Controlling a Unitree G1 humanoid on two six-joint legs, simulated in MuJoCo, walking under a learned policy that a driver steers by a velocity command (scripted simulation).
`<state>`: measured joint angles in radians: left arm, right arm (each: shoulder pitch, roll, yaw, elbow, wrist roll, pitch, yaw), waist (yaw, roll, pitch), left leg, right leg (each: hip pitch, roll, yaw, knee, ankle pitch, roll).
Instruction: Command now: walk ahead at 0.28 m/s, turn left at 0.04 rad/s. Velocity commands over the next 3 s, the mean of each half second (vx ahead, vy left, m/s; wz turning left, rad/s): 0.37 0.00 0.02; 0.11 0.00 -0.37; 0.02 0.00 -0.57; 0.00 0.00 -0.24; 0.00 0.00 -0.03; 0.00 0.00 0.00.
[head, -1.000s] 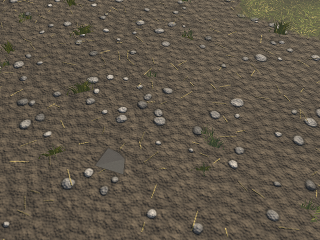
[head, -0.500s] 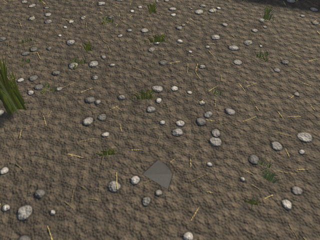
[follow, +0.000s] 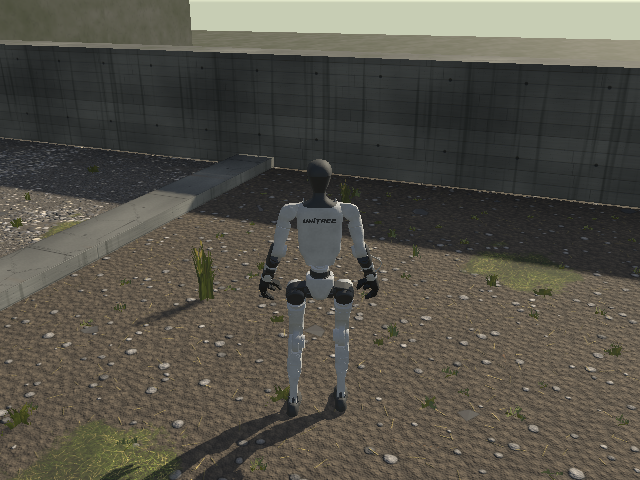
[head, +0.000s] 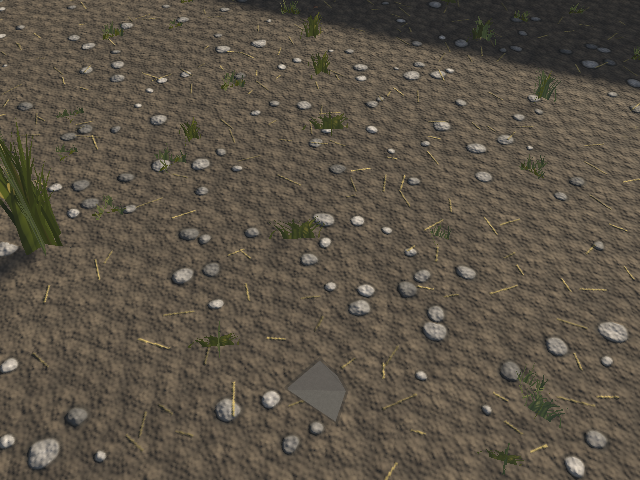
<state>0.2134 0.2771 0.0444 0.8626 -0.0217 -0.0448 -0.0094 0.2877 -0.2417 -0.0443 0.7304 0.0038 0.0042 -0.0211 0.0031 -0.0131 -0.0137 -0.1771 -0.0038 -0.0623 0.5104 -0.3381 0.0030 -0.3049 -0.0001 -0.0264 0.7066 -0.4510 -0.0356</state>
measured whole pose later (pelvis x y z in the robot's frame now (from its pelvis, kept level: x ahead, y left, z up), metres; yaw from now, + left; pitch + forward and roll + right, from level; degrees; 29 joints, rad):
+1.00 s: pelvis +0.30 +0.01 +0.00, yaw -14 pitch +1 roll +3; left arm 0.18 0.30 0.07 0.69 -0.01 0.06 0.00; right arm 0.10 -0.30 -0.07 0.80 0.01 0.00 -0.02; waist 0.00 0.00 0.05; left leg -0.25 0.07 0.26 0.45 -0.20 0.00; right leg -0.37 -0.08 -0.04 0.65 -0.27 0.01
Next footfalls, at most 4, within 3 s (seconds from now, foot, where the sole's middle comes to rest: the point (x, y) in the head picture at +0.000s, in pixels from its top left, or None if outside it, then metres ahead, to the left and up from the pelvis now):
0.52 left None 0.39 0.13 -0.77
1.02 right None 0.34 -0.11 -0.77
1.48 left None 0.44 0.09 -0.77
1.84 right None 0.28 -0.12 -0.77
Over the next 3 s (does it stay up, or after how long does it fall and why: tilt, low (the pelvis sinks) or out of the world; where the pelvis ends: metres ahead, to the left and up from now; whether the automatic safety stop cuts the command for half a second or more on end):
stays up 0.33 -0.02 0.00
